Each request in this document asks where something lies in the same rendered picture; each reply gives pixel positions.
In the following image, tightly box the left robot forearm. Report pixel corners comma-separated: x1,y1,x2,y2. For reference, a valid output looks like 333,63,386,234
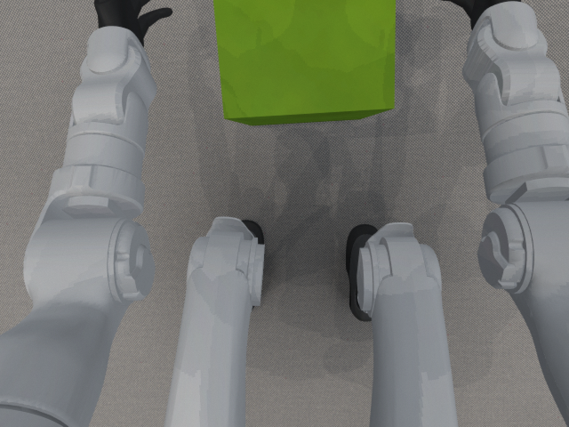
23,26,156,299

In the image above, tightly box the left robot hand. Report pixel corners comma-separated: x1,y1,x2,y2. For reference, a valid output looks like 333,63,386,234
94,0,172,48

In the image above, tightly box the right robot forearm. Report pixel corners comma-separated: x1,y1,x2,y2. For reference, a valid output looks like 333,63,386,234
462,1,569,205

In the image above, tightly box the left robot upper arm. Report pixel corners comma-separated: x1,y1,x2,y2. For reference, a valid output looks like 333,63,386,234
0,217,156,427

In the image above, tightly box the right robot upper arm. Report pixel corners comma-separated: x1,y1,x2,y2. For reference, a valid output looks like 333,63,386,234
477,200,569,427

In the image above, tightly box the carton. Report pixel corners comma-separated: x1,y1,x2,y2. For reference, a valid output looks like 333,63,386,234
213,0,396,125

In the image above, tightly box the left robot thigh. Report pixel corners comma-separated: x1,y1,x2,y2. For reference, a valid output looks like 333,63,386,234
164,230,265,427

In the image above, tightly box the right robot hand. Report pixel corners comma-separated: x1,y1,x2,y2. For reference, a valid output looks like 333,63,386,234
442,0,521,30

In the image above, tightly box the right robot shin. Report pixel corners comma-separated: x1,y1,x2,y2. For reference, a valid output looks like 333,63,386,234
357,222,442,313

